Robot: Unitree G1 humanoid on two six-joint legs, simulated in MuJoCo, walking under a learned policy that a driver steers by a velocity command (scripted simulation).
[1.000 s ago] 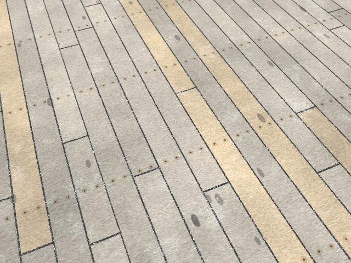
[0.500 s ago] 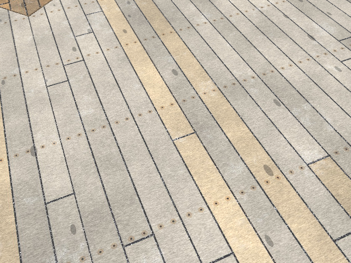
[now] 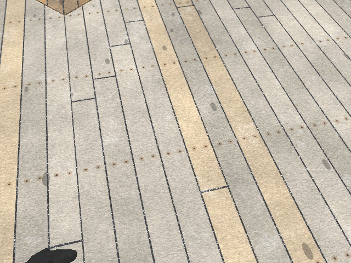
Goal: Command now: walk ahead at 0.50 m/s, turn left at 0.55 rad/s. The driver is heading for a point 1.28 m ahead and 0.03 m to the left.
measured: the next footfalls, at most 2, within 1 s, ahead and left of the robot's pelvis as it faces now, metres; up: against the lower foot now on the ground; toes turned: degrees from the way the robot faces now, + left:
right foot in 0.12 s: +0.26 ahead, -0.14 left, +0.00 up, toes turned +9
left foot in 0.64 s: +0.47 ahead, +0.18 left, +0.00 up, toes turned +19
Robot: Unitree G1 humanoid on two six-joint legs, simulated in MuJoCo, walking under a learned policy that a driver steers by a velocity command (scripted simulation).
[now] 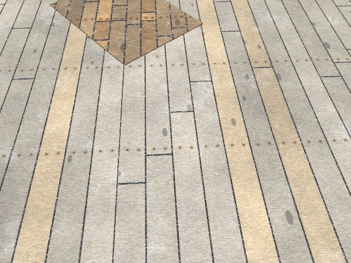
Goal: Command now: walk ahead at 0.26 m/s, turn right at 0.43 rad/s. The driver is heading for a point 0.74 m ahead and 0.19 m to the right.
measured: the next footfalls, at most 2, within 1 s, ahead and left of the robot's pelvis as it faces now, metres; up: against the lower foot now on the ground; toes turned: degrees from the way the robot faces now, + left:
right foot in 0.12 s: +0.23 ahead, -0.12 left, +0.00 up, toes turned -6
left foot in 0.60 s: +0.27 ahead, +0.10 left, +0.00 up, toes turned -26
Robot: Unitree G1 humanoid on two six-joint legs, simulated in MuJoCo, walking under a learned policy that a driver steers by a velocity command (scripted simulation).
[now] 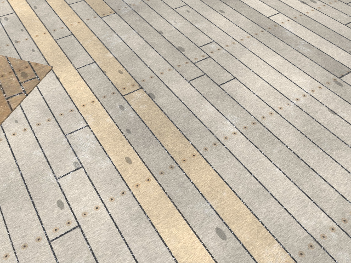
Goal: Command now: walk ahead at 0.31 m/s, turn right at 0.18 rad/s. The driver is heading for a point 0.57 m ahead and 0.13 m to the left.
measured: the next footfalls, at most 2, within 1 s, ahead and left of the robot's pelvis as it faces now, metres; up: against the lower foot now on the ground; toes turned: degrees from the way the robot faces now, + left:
left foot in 0.42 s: +0.34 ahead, +0.14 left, +0.00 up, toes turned +0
right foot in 0.92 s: +0.62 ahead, -0.10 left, +0.00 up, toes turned +1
